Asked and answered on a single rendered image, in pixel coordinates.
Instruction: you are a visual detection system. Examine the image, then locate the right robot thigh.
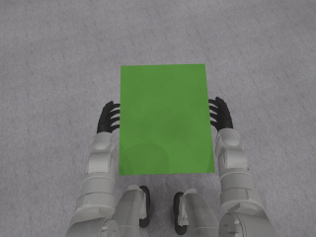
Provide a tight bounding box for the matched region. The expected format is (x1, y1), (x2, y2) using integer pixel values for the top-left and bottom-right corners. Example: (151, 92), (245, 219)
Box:
(180, 193), (219, 237)

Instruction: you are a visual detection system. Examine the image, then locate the right robot forearm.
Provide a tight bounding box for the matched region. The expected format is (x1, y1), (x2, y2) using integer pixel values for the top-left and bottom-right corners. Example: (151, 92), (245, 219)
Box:
(214, 127), (274, 227)

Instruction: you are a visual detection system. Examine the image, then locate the left robot forearm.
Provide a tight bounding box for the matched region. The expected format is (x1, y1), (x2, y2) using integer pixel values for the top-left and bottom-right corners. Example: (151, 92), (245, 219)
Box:
(65, 131), (118, 237)

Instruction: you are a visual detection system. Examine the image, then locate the left robot thigh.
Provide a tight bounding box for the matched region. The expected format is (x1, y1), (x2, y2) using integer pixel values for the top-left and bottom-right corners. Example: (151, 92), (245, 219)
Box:
(112, 190), (146, 237)

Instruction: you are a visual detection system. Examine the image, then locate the left robot upper arm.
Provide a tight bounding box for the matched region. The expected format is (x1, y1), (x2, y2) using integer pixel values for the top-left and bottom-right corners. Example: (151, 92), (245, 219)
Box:
(65, 216), (120, 237)

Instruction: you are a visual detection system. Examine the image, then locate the right robot upper arm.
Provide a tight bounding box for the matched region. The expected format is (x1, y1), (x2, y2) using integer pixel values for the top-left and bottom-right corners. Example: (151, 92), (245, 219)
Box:
(218, 211), (277, 237)

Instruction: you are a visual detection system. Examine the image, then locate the robot thigh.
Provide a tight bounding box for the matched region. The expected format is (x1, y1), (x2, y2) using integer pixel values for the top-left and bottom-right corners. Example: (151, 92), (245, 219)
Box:
(180, 193), (219, 237)
(112, 190), (146, 237)

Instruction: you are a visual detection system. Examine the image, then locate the left robot hand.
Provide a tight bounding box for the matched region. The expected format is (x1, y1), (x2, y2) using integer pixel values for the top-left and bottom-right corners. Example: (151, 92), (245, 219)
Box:
(97, 101), (120, 133)

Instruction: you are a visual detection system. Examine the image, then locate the carton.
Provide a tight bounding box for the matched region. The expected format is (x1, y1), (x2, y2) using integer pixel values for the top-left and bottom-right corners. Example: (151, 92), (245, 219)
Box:
(118, 63), (215, 176)

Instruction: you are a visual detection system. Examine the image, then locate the right robot hand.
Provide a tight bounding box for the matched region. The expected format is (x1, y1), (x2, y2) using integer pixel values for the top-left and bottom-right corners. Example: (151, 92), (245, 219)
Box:
(208, 97), (233, 132)

